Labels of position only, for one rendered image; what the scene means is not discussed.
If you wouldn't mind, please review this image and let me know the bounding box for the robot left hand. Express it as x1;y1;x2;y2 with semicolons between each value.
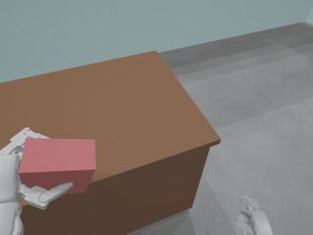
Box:
0;127;73;211

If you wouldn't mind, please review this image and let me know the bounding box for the sponge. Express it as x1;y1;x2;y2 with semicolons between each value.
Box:
19;138;96;194

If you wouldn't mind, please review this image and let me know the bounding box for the left robot forearm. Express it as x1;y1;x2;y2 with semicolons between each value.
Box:
0;201;24;235

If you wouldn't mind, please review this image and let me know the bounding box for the table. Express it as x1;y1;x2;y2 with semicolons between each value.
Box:
0;50;221;235

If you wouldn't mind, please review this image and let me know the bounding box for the robot right hand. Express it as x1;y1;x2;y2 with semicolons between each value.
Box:
234;194;273;235

